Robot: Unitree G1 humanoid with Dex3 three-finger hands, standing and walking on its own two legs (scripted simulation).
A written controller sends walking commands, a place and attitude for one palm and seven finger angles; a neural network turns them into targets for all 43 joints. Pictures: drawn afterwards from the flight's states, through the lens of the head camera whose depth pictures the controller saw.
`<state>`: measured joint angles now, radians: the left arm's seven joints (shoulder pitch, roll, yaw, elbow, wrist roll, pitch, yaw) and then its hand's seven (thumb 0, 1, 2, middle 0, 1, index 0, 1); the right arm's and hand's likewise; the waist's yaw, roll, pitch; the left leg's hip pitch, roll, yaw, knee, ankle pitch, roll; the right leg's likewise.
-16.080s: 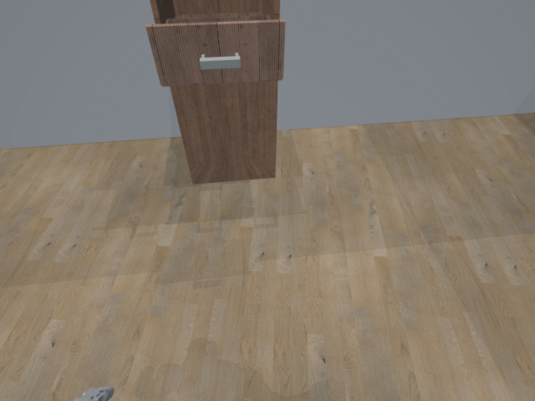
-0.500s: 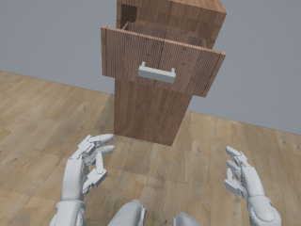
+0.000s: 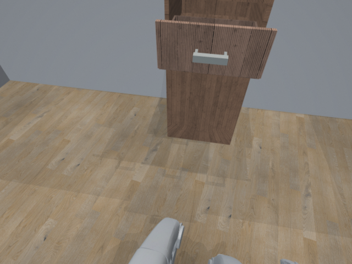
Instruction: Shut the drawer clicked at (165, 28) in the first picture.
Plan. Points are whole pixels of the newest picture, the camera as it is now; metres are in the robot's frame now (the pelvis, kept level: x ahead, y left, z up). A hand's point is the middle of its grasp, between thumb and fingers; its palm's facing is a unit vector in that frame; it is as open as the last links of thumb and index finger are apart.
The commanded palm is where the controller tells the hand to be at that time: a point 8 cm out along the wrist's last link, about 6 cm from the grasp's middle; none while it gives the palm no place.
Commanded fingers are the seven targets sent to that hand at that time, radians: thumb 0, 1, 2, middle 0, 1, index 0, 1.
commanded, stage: relax the arm and regain balance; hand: left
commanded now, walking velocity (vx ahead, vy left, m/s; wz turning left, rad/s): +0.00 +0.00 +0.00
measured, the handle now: (210, 55) +0.76 -0.03 +0.12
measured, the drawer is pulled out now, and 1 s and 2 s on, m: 0.28 0.28 0.28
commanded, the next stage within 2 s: come to a stop and stand still in 1.26 s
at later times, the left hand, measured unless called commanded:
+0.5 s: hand out of the picture -0.18 +0.30 -0.08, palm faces -0.06 -0.96 -0.27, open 16.8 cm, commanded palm none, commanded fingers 0.00 -0.50 0.30 -0.15 -0.30 -0.15 -0.30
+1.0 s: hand out of the picture -0.28 +0.41 -0.08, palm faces +0.01 -0.96 -0.28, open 16.6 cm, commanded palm none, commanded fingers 0.00 -0.50 0.30 -0.15 -0.30 -0.15 -0.30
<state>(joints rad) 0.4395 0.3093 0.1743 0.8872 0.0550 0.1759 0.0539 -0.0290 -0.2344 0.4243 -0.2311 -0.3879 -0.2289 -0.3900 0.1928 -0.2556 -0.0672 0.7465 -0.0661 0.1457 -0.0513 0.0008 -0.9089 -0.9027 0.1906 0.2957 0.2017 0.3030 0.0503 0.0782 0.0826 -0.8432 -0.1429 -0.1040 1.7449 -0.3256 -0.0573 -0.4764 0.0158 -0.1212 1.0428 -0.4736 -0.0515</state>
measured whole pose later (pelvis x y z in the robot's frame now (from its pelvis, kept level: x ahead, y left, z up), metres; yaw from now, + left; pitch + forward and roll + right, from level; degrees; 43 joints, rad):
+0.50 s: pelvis -0.18 +0.13 +0.07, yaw -2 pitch -4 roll +1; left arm 0.34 0.11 -0.02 1.06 0.04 0.01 0.02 -0.10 -0.60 0.25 -0.15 -0.30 -0.15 -0.30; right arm 0.32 -0.17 -0.03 1.01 -0.02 0.04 -0.03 0.02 -0.92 -0.90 0.21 0.30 0.21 0.30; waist -0.04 0.12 0.09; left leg -0.29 -0.09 -0.03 0.66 -0.32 0.04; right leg -0.20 0.07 0.01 0.54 -0.27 -0.08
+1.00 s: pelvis -0.25 +0.20 +0.07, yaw +0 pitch -2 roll +2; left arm 0.29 0.19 0.02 1.11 0.02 0.02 0.00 -0.06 -0.54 0.27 -0.15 -0.29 -0.15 -0.30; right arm 0.32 -0.12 0.01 1.04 -0.02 0.01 -0.03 0.00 -0.90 -0.90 0.20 0.30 0.20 0.30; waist 0.00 0.05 0.12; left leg -0.20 -0.08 -0.05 0.48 -0.24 0.03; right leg -0.28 0.00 0.07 0.54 -0.22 -0.01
